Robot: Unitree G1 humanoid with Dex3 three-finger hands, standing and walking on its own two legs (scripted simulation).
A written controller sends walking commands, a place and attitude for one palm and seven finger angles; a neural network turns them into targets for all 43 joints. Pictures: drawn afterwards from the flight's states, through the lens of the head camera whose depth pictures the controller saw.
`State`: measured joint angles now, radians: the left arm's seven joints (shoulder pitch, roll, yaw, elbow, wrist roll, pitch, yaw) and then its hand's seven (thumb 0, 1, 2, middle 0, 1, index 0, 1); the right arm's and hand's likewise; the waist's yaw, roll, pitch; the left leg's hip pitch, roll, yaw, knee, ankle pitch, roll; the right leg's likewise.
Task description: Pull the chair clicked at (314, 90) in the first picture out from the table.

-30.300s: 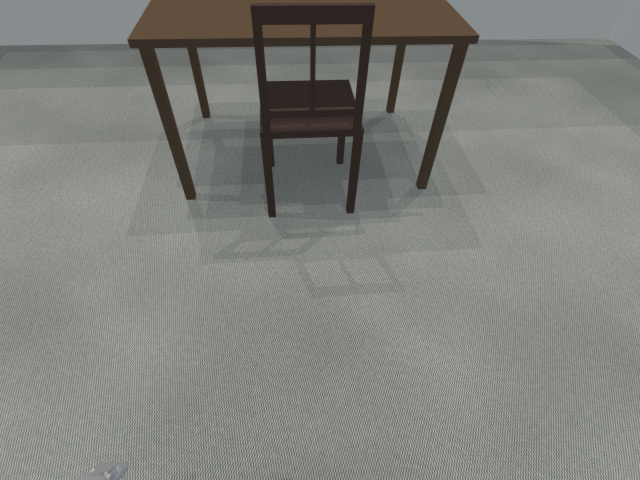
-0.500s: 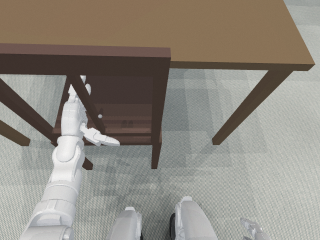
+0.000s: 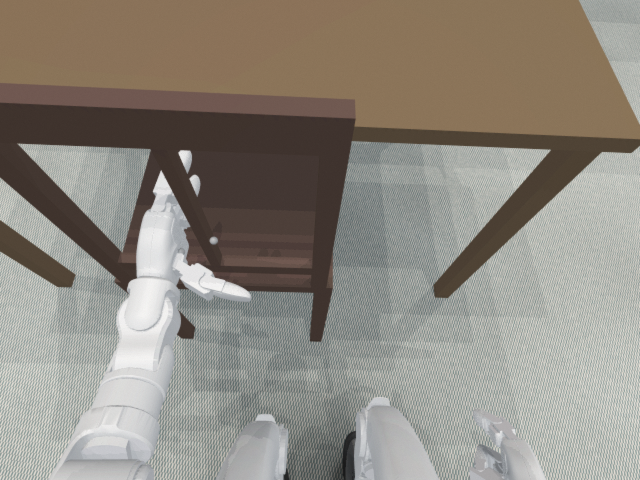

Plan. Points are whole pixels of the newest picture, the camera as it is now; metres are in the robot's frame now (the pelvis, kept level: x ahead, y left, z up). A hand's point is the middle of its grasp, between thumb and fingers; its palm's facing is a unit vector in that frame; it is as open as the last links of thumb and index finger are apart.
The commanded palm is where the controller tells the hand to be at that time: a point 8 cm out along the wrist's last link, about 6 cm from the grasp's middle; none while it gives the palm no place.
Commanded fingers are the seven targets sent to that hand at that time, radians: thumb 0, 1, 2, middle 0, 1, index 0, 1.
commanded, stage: hook a spindle and tug to test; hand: left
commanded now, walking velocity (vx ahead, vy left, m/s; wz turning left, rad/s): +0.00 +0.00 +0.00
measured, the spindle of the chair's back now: (195, 215) +0.44 +0.17 +0.01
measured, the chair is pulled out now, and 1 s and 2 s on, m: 0.00 0.00 0.05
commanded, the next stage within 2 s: step backward, pulling the chair out in 1.36 s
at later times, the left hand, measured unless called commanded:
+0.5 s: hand (207, 237) +0.40 +0.15 +0.02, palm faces +0.01 -1.00 -0.02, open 10.3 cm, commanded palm +0.38 +0.18 +0.02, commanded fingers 0.00 0.51 0.73 -0.50 -1.45 -0.50 -1.45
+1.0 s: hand (210, 236) +0.40 +0.14 +0.02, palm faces +0.01 -1.00 +0.00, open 5.0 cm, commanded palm +0.36 +0.18 +0.02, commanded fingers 0.00 0.90 0.90 -0.50 -1.45 -0.50 -1.45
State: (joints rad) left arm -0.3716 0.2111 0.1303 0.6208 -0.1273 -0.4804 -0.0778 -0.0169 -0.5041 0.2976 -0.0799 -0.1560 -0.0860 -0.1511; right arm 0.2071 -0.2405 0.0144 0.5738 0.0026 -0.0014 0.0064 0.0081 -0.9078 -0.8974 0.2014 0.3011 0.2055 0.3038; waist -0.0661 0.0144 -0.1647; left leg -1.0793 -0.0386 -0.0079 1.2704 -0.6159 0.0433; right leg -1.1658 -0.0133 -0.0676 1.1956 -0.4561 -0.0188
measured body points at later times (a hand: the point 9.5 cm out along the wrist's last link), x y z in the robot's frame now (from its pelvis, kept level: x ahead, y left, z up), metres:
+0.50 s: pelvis +0.00 +0.00 +0.00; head +0.13 +0.02 +0.43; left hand +0.39 +0.20 +0.02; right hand +0.11 -0.25 -0.12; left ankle -0.01 +0.09 -0.63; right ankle +0.05 -0.11 -0.63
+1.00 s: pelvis +0.01 +0.01 +0.01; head +0.14 +0.02 +0.44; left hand +0.39 +0.20 +0.02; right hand +0.13 -0.24 -0.11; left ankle -0.01 +0.09 -0.63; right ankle +0.05 -0.11 -0.63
